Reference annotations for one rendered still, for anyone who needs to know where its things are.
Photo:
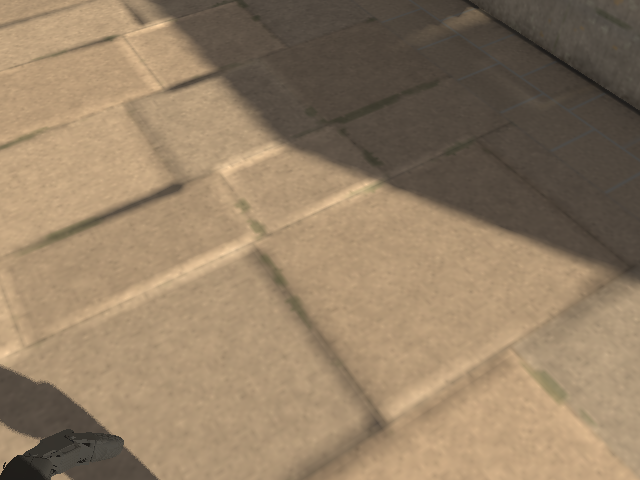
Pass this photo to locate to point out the robot left hand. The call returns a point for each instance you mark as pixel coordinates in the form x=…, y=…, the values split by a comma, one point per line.
x=61, y=452

